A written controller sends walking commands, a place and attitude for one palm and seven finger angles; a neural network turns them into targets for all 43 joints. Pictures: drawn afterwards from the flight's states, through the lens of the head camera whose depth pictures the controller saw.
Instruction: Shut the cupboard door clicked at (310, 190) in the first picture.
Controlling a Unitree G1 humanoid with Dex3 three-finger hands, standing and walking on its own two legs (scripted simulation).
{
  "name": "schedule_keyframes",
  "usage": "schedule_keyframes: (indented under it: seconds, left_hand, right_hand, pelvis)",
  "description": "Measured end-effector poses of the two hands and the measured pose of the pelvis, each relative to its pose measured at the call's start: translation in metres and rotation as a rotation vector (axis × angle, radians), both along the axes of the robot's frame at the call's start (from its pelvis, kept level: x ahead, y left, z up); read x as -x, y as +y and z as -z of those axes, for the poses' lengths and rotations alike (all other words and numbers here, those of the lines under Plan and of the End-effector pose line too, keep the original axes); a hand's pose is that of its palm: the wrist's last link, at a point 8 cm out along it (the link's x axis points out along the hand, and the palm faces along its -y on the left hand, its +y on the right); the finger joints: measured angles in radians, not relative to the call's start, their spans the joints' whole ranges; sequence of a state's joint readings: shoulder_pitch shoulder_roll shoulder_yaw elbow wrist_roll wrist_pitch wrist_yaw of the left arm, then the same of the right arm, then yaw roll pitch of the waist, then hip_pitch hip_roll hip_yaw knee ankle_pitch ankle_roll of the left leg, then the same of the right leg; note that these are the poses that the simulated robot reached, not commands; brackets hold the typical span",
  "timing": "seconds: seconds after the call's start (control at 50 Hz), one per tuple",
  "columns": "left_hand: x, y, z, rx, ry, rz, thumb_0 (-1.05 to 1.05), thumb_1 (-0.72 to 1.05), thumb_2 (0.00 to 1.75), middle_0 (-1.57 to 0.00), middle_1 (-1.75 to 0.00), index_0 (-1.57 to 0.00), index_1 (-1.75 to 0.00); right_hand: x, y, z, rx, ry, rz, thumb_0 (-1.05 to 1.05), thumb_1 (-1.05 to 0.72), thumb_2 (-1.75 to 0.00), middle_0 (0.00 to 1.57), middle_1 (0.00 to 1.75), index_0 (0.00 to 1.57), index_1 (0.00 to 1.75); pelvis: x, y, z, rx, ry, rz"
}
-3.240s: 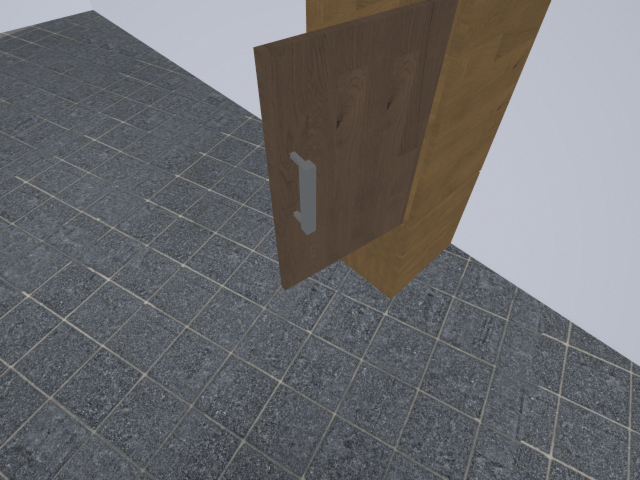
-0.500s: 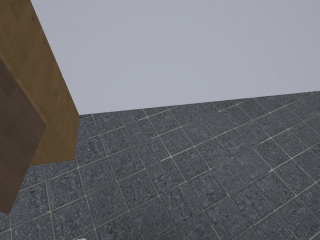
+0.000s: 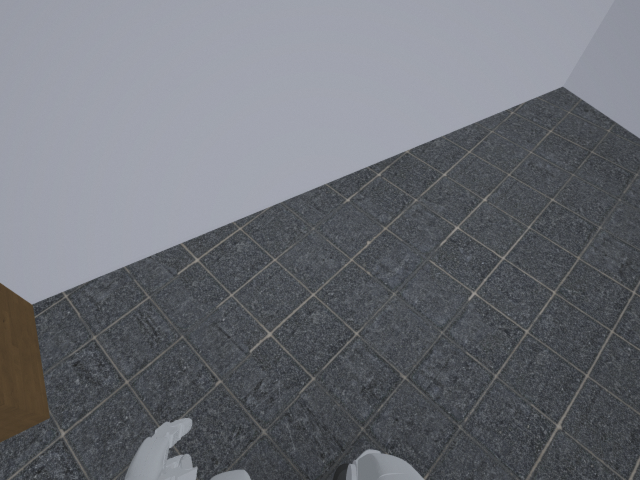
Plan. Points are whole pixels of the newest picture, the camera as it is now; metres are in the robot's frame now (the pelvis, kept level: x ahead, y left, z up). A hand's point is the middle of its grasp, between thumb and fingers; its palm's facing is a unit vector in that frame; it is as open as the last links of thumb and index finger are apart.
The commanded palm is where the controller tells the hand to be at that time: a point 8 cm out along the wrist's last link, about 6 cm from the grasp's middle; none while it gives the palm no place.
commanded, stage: walk to a spot facing it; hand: left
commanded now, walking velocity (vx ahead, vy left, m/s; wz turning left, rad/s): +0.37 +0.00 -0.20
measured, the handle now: out of the picture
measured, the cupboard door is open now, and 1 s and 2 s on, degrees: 81 81 81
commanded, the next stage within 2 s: turn to face it in 0.64 s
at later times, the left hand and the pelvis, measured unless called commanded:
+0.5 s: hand (205, 439) +0.19 +0.17 -0.17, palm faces -0.02 -0.99 -0.14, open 7.3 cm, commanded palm none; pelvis +0.25 +0.01 +0.00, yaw -7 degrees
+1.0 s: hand (288, 213) +0.58 +0.07 -0.14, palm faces -0.20 -0.95 -0.22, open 7.3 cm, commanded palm none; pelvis +0.44 -0.09 +0.02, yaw -9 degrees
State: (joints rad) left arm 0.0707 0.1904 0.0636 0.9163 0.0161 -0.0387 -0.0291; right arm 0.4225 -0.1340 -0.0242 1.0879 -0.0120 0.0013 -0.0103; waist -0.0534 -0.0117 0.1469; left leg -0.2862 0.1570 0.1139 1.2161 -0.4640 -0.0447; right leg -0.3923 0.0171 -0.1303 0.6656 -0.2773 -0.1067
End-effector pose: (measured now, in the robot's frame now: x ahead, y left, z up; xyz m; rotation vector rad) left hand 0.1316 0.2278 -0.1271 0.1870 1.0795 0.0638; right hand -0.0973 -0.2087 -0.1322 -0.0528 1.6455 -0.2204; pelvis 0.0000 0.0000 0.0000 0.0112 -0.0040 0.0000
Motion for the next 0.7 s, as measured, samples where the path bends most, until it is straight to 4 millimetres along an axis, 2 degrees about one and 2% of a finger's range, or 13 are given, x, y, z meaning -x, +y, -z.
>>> schedule_keyframes:
  seconds: [0.06, 0.12, 0.18, 0.32, 0.42, 0.46, 0.5, 0.56, 0.7]
  left_hand:
    - [0.004, -0.007, -0.006, -0.016, 0.077, -0.003, 0.00, 0.91, 0.90, -0.20, -0.30, -0.20, -0.30]
    - [0.003, -0.001, -0.014, -0.047, 0.122, -0.036, -0.01, 0.95, 0.90, -0.20, -0.30, -0.20, -0.30]
    - [0.002, 0.001, -0.017, -0.051, 0.172, -0.054, -0.01, 0.95, 0.90, -0.20, -0.30, -0.20, -0.30]
    - [0.002, -0.006, -0.009, -0.014, 0.315, -0.116, 0.00, 0.93, 0.90, -0.20, -0.30, -0.20, -0.30]
    - [-0.010, -0.008, 0.007, 0.023, 0.446, -0.143, 0.00, 0.92, 0.90, -0.20, -0.30, -0.20, -0.30]
    - [-0.027, -0.006, 0.014, 0.032, 0.483, -0.129, 0.00, 0.91, 0.90, -0.20, -0.30, -0.20, -0.30]
    - [-0.055, -0.004, 0.015, 0.030, 0.479, -0.100, 0.01, 0.91, 0.90, -0.20, -0.30, -0.20, -0.30]
    - [-0.117, -0.003, 0.010, 0.024, 0.411, -0.061, 0.01, 0.91, 0.90, -0.20, -0.30, -0.20, -0.30]
    - [-0.275, -0.013, -0.011, -0.030, 0.215, 0.055, 0.02, 0.94, 0.90, -0.20, -0.30, -0.20, -0.30]
  right_hand:
    - [-0.076, -0.017, -0.003, 0.025, -0.150, -0.020, 0.01, -0.91, -0.90, 0.20, 0.30, 0.20, 0.30]
    - [-0.152, -0.029, -0.010, 0.040, -0.300, -0.048, 0.01, -0.91, -0.90, 0.20, 0.30, 0.19, 0.30]
    - [-0.219, -0.036, -0.017, 0.047, -0.408, -0.080, 0.00, -0.91, -0.90, 0.20, 0.30, 0.19, 0.30]
    - [-0.353, -0.033, -0.026, 0.045, -0.539, -0.157, 0.00, -0.91, -0.90, 0.19, 0.30, 0.19, 0.30]
    - [-0.433, -0.019, -0.022, 0.056, -0.603, -0.190, 0.00, -0.91, -0.90, 0.20, 0.30, 0.19, 0.30]
    - [-0.449, -0.016, -0.018, 0.074, -0.624, -0.177, 0.00, -0.91, -0.90, 0.20, 0.30, 0.19, 0.30]
    - [-0.449, -0.015, -0.018, 0.080, -0.604, -0.145, 0.00, -0.91, -0.90, 0.20, 0.30, 0.20, 0.30]
    - [-0.432, -0.015, -0.016, 0.079, -0.509, -0.092, 0.00, -0.91, -0.90, 0.20, 0.30, 0.20, 0.30]
    - [-0.380, -0.043, -0.016, 0.101, -0.256, 0.056, -0.01, -0.94, -0.90, 0.20, 0.30, 0.20, 0.30]
  pelvis:
    - [-0.023, -0.006, -0.012, 0.002, 0.007, 0.020]
    - [-0.048, -0.012, -0.020, 0.001, 0.023, 0.035]
    - [-0.076, -0.014, -0.024, 0.005, 0.031, 0.048]
    - [-0.148, -0.009, -0.021, 0.014, 0.021, 0.066]
    - [-0.209, 0.002, -0.007, 0.009, 0.007, 0.083]
    - [-0.229, 0.006, -0.001, 0.008, -0.002, 0.103]
    - [-0.247, 0.007, -0.002, -0.002, -0.009, 0.125]
    - [-0.272, 0.005, -0.011, -0.007, -0.009, 0.137]
    - [-0.333, -0.014, -0.022, -0.008, 0.003, 0.198]
